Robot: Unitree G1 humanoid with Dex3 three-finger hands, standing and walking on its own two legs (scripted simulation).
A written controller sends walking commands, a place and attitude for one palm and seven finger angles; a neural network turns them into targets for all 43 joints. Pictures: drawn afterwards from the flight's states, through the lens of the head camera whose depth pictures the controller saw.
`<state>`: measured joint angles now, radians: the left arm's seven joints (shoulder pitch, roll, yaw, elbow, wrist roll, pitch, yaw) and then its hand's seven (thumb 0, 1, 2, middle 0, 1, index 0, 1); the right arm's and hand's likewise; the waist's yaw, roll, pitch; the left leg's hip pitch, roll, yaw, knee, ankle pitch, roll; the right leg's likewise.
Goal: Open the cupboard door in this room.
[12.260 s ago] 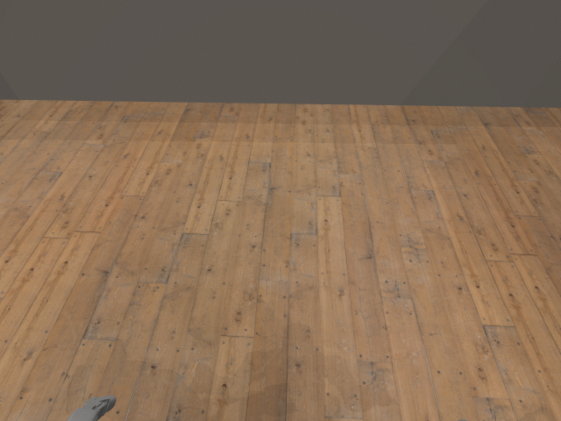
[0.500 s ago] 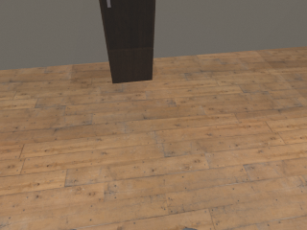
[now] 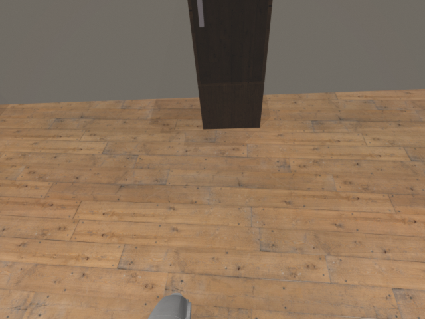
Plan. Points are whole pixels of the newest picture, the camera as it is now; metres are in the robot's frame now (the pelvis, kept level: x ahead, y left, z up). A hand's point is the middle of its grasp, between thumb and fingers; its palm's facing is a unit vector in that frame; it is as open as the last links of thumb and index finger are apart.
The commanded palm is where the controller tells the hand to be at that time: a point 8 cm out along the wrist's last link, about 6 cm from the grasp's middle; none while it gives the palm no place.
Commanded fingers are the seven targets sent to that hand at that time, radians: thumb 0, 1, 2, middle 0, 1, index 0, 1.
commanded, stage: turn or walk to find it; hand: left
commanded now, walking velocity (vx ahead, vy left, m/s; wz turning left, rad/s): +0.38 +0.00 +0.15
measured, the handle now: (200, 8) +1.40 +0.15 +0.04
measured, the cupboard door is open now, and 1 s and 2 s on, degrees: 0 0 0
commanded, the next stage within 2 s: stand and wait in 0.18 s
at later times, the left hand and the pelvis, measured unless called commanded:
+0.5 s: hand (127, 302) +0.19 +0.23 -0.19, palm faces +0.13 -0.97 -0.20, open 7.3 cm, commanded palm none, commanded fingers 0.00 0.90 0.90 -0.20 -0.30 -0.20 -0.30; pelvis +0.16 +0.05 -0.01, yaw +4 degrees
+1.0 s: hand (151, 292) +0.21 +0.18 -0.18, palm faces +0.10 -0.97 -0.22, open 7.2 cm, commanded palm none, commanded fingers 0.00 0.90 0.90 -0.20 -0.30 -0.20 -0.30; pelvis +0.21 +0.00 +0.00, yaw +4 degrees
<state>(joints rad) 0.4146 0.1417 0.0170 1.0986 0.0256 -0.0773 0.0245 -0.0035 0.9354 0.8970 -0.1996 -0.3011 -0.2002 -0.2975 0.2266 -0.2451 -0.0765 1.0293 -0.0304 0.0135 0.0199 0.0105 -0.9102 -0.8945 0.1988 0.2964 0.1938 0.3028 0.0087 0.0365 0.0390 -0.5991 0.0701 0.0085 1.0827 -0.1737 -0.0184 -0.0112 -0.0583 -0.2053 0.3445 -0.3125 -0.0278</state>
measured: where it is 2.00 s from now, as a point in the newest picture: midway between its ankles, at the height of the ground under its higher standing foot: outside the picture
